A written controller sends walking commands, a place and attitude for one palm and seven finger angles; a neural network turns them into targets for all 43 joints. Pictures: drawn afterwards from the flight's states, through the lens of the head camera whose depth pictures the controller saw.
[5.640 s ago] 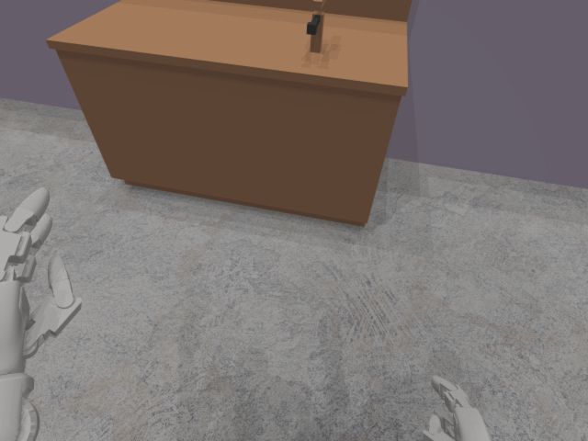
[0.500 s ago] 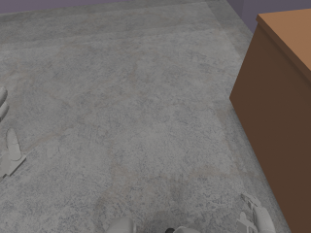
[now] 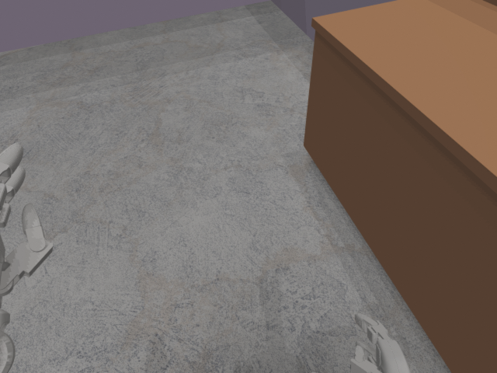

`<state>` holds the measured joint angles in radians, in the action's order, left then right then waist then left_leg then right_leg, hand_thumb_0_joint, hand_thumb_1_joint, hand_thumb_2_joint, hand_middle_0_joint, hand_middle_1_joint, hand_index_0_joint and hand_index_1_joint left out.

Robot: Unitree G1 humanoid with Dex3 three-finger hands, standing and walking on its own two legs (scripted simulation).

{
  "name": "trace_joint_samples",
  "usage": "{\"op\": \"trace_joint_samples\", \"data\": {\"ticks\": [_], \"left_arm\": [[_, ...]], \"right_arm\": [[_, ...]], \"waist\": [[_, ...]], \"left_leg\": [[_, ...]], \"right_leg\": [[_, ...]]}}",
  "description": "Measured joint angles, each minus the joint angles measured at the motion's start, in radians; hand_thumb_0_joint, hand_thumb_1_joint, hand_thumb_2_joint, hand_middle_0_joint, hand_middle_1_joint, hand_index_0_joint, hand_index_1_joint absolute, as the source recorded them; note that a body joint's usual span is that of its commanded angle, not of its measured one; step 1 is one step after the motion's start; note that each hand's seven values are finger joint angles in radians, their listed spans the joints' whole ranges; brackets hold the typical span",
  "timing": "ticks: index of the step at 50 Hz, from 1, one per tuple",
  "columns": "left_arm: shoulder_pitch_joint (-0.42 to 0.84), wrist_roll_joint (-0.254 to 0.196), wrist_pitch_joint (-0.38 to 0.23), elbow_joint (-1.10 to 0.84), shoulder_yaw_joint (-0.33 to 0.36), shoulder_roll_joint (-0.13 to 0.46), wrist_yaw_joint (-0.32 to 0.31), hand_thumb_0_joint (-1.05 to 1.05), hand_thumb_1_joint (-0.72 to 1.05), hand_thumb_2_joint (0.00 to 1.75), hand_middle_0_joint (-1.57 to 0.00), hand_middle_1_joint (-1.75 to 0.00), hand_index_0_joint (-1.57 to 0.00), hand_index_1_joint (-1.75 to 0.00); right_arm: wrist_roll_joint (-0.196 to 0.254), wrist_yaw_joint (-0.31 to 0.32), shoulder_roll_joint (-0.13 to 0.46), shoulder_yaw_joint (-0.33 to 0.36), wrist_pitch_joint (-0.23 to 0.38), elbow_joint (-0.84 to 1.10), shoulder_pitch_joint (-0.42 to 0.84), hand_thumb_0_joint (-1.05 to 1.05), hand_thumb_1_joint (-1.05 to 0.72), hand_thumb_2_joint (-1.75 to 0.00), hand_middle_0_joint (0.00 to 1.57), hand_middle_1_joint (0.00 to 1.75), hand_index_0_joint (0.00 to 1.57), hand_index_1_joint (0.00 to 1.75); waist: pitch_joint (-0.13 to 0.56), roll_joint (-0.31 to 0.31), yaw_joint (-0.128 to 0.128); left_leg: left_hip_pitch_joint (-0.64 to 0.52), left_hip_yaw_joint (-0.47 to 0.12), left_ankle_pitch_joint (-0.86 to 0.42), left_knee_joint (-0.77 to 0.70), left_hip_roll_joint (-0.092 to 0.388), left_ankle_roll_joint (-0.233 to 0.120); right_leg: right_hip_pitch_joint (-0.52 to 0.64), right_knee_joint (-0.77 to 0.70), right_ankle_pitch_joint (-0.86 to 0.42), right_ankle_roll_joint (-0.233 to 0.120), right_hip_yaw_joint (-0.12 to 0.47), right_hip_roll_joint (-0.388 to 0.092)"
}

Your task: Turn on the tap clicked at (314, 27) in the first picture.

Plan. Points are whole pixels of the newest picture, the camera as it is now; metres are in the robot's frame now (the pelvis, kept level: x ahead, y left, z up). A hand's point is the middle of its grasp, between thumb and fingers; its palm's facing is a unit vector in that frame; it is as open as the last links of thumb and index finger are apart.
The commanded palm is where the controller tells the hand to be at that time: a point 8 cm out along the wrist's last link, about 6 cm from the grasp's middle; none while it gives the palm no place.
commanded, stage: turn to face it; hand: left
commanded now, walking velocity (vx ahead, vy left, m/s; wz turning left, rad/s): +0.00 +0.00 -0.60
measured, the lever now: out of the picture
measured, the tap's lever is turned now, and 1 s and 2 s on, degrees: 0 0 0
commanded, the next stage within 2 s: none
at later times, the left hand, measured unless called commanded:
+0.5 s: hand (153, 248) +0.21 +0.12 +0.19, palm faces +0.16 -0.89 -0.42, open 7.4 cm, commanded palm +0.17 +0.18 +0.20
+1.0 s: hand (289, 287) +0.18 -0.02 +0.20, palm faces -0.19 -0.83 -0.52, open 7.4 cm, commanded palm +0.16 +0.06 +0.20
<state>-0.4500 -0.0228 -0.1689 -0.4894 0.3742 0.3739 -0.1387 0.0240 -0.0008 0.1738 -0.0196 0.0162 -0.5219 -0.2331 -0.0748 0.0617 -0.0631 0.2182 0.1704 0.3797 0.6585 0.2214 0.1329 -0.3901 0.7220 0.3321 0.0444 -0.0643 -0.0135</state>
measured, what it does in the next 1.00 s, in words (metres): walks backwards, turning right: left foot, then right foot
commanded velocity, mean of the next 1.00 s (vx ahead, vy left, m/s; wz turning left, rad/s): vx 0.00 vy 0.00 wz -0.60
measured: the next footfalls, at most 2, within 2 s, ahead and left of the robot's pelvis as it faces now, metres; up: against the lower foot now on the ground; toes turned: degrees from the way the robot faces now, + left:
left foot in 0.50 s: -0.02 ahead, +0.10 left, +0.00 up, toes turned -12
right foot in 0.72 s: -0.05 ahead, -0.21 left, +0.00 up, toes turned -29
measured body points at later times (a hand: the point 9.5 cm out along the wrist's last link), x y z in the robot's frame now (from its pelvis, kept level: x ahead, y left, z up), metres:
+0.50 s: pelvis -0.06 -0.05 +0.02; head -0.03 -0.06 +0.47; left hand +0.19 +0.17 +0.21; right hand +0.05 -0.34 -0.06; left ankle -0.07 +0.11 -0.71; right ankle +0.05 -0.09 -0.71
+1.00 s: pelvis -0.13 -0.08 +0.02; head -0.08 -0.12 +0.46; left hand +0.18 +0.03 +0.23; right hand -0.14 -0.38 -0.08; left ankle -0.05 +0.04 -0.68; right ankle -0.09 -0.19 -0.71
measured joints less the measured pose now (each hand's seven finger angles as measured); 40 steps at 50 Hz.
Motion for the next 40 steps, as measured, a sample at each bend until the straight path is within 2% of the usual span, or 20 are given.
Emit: {"op": "trace_joint_samples", "data": {"ticks": [1, 2, 4, 6, 8, 11, 13, 17, 22, 25, 26, 27, 29, 31, 32, 34, 36, 37, 38, 40], "left_arm": [[0.030, 0.005, -0.001, 0.005, -0.005, -0.001, -0.001, 0.02, 0.89, 0.90, -0.21, -0.30, -0.20, -0.30], [0.064, 0.006, -0.002, 0.011, -0.012, -0.005, -0.001, 0.02, 0.89, 0.90, -0.21, -0.30, -0.20, -0.30], [0.100, -0.005, 0.001, 0.003, -0.017, -0.015, -0.001, 0.02, 0.89, 0.90, -0.21, -0.30, -0.21, -0.30], [0.073, -0.020, -0.003, -0.031, -0.010, -0.018, -0.001, 0.02, 0.89, 0.89, -0.21, -0.30, -0.21, -0.30], [0.015, -0.030, -0.019, -0.069, 0.002, -0.007, 0.001, 0.02, 0.89, 0.89, -0.21, -0.30, -0.21, -0.30], [-0.065, -0.036, -0.044, -0.100, 0.026, 0.030, 0.002, 0.02, 0.89, 0.89, -0.22, -0.30, -0.21, -0.30], [-0.096, -0.038, -0.054, -0.098, 0.043, 0.054, 0.000, 0.02, 0.89, 0.89, -0.22, -0.30, -0.21, -0.30], [-0.102, -0.038, -0.051, -0.058, 0.050, 0.060, -0.011, 0.01, 0.89, 0.89, -0.22, -0.30, -0.21, -0.30], [-0.051, -0.027, -0.026, -0.026, 0.004, 0.010, -0.013, 0.01, 0.89, 0.89, -0.21, -0.30, -0.21, -0.30], [-0.024, -0.020, -0.019, -0.037, -0.022, -0.008, -0.002, 0.02, 0.89, 0.89, -0.21, -0.30, -0.21, -0.30], [-0.011, -0.019, -0.023, -0.038, -0.023, -0.005, 0.005, 0.02, 0.89, 0.89, -0.21, -0.30, -0.21, -0.30], [0.000, -0.014, -0.024, -0.038, -0.020, 0.002, 0.011, 0.02, 0.89, 0.89, -0.21, -0.30, -0.21, -0.30], [0.003, -0.004, -0.020, -0.038, -0.001, 0.020, 0.022, 0.02, 0.89, 0.89, -0.21, -0.30, -0.21, -0.30], [-0.009, -0.006, -0.022, -0.034, 0.013, 0.021, 0.023, 0.02, 0.89, 0.89, -0.21, -0.30, -0.21, -0.30], [-0.018, -0.008, -0.023, -0.030, 0.015, 0.014, 0.018, 0.02, 0.89, 0.89, -0.21, -0.30, -0.21, -0.30], [-0.028, -0.010, -0.019, -0.028, 0.015, 0.004, 0.007, 0.02, 0.89, 0.89, -0.21, -0.30, -0.21, -0.30], [-0.010, -0.004, -0.010, -0.029, 0.016, 0.014, 0.001, 0.02, 0.89, 0.90, -0.21, -0.30, -0.20, -0.30], [0.020, 0.001, -0.010, -0.024, 0.014, 0.015, 0.000, 0.02, 0.89, 0.90, -0.21, -0.30, -0.20, -0.30], [0.056, 0.004, -0.014, -0.014, 0.008, 0.011, 0.000, 0.02, 0.89, 0.90, -0.21, -0.30, -0.20, -0.30], [0.093, -0.005, -0.012, -0.005, 0.000, -0.001, 0.000, 0.02, 0.89, 0.90, -0.21, -0.30, -0.21, -0.30]], "right_arm": [[0.001, 0.000, 0.003, -0.001, 0.011, -0.011, 0.006, 0.01, -0.90, -0.90, 0.20, 0.30, 0.20, 0.30], [0.001, 0.001, 0.008, -0.001, 0.014, -0.029, 0.021, 0.01, -0.90, -0.90, 0.20, 0.30, 0.21, 0.30], [-0.005, 0.002, 0.020, 0.001, 0.000, -0.067, 0.061, 0.01, -0.91, -0.90, 0.20, 0.30, 0.21, 0.30], [-0.012, 0.000, 0.035, 0.005, -0.023, -0.079, 0.091, 0.01, -0.91, -0.90, 0.20, 0.30, 0.21, 0.30], [-0.016, -0.001, 0.048, 0.014, -0.037, -0.076, 0.103, 0.01, -0.91, -0.90, 0.20, 0.30, 0.21, 0.29], [-0.019, 0.001, 0.063, 0.035, -0.050, -0.065, 0.097, 0.01, -0.91, -0.90, 0.20, 0.30, 0.20, 0.29], [-0.019, 0.003, 0.075, 0.047, -0.057, -0.059, 0.087, 0.01, -0.91, -0.90, 0.20, 0.30, 0.20, 0.29], [-0.014, 0.006, 0.099, 0.061, -0.075, -0.049, 0.073, 0.01, -0.91, -0.90, 0.20, 0.30, 0.20, 0.29], [-0.011, 0.003, 0.109, 0.058, -0.100, -0.028, 0.066, 0.01, -0.91, -0.90, 0.20, 0.30, 0.20, 0.29], [-0.014, -0.001, 0.102, 0.053, -0.107, 0.000, 0.066, 0.01, -0.91, -0.90, 0.20, 0.30, 0.20, 0.29], [-0.019, 0.000, 0.091, 0.053, -0.104, 0.004, 0.073, 0.01, -0.91, -0.90, 0.20, 0.30, 0.20, 0.29], [-0.021, 0.003, 0.078, 0.051, -0.099, 0.011, 0.078, 0.01, -0.91, -0.90, 0.20, 0.30, 0.20, 0.29], [-0.019, 0.008, 0.045, 0.047, -0.081, 0.018, 0.074, 0.01, -0.91, -0.90, 0.20, 0.30, 0.20, 0.29], [-0.013, 0.006, 0.023, 0.038, -0.058, 0.020, 0.059, 0.01, -0.91, -0.90, 0.20, 0.30, 0.20, 0.29], [-0.008, 0.004, 0.017, 0.031, -0.047, 0.017, 0.052, 0.01, -0.91, -0.90, 0.20, 0.30, 0.20, 0.29], [-0.001, -0.001, 0.007, 0.014, -0.024, 0.014, 0.036, 0.01, -0.91, -0.90, 0.20, 0.30, 0.20, 0.29], [0.001, -0.006, -0.002, -0.002, -0.002, 0.013, 0.018, 0.01, -0.91, -0.90, 0.20, 0.30, 0.20, 0.29], [0.002, -0.007, -0.003, -0.006, 0.006, 0.003, 0.024, 0.01, -0.91, -0.90, 0.20, 0.30, 0.20, 0.29], [0.000, -0.006, 0.000, -0.009, 0.007, -0.016, 0.039, 0.01, -0.91, -0.90, 0.20, 0.30, 0.20, 0.30], [-0.005, -0.006, 0.007, -0.010, -0.014, -0.053, 0.075, 0.01, -0.91, -0.90, 0.20, 0.30, 0.21, 0.30]], "waist": [[-0.025, 0.021, 0.003], [-0.049, 0.024, 0.010], [-0.088, 0.000, 0.018], [-0.107, -0.021, 0.039], [-0.106, -0.036, 0.062], [-0.080, -0.057, 0.084], [-0.053, -0.069, 0.085], [0.003, -0.085, 0.071], [0.054, -0.107, 0.047], [0.072, -0.103, 0.045], [0.062, -0.108, 0.046], [0.049, -0.113, 0.045], [0.034, -0.118, 0.037], [0.032, -0.091, 0.028], [0.029, -0.069, 0.020], [0.016, -0.030, 0.003], [-0.004, -0.006, -0.002], [-0.028, 0.011, -0.001], [-0.052, 0.017, 0.008], [-0.085, -0.002, 0.021]], "left_leg": [[0.031, -0.023, 0.021, 0.068, 0.030, -0.016], [0.080, -0.068, 0.080, 0.167, 0.024, -0.027], [0.169, -0.143, 0.142, 0.374, -0.048, -0.036], [0.229, -0.169, 0.107, 0.500, -0.105, -0.037], [0.258, -0.167, 0.072, 0.529, -0.139, -0.032], [0.256, -0.150, 0.054, 0.455, -0.168, -0.030], [0.238, -0.141, 0.058, 0.378, -0.182, -0.032], [0.184, -0.136, 0.084, 0.229, -0.206, -0.046], [0.082, -0.129, 0.117, 0.016, -0.227, -0.080], [-0.006, -0.115, 0.086, -0.171, -0.212, -0.120], [-0.010, -0.109, 0.001, -0.196, -0.204, -0.123], [-0.009, -0.094, -0.075, -0.190, -0.192, -0.122], [-0.015, -0.070, -0.085, -0.156, -0.173, -0.097], [-0.022, -0.052, -0.054, -0.129, -0.137, -0.071], [-0.026, -0.042, -0.040, -0.116, -0.113, -0.059], [-0.032, -0.020, -0.015, -0.080, -0.061, -0.037], [-0.012, -0.014, 0.028, 0.006, -0.012, -0.016], [0.018, -0.031, 0.046, 0.082, 0.018, -0.027], [0.066, -0.074, 0.092, 0.185, 0.017, -0.035], [0.158, -0.145, 0.149, 0.380, -0.043, -0.041]], "right_leg": [[0.003, -0.006, -0.023, -0.036, -0.017, 0.023], [-0.011, 0.014, -0.027, -0.076, -0.025, 0.035], [-0.034, 0.022, -0.039, -0.126, -0.007, 0.042], [-0.035, -0.022, -0.078, -0.142, 0.020, 0.054], [-0.029, -0.080, -0.122, -0.148, 0.045, 0.069], [-0.016, -0.164, -0.180, -0.156, 0.079, 0.089], [-0.011, -0.211, -0.214, -0.161, 0.102, 0.102], [-0.008, -0.281, -0.270, -0.166, 0.148, 0.126], [-0.012, -0.346, -0.334, -0.165, 0.195, 0.154], [-0.040, -0.340, -0.343, -0.141, 0.202, 0.186], [-0.067, -0.286, -0.284, -0.112, 0.198, 0.194], [-0.102, -0.171, -0.181, -0.075, 0.178, 0.194], [-0.174, 0.128, -0.037, -0.033, 0.126, 0.167], [-0.186, 0.280, 0.046, -0.016, 0.077, 0.116], [-0.165, 0.267, 0.071, -0.012, 0.056, 0.086], [-0.087, 0.136, 0.068, -0.005, 0.027, 0.038], [0.010, -0.037, -0.035, -0.009, 0.004, 0.009], [0.015, -0.046, -0.080, -0.039, -0.015, 0.025], [0.006, -0.024, -0.077, -0.070, -0.025, 0.038], [-0.011, -0.011, -0.064, -0.108, -0.010, 0.047]]}}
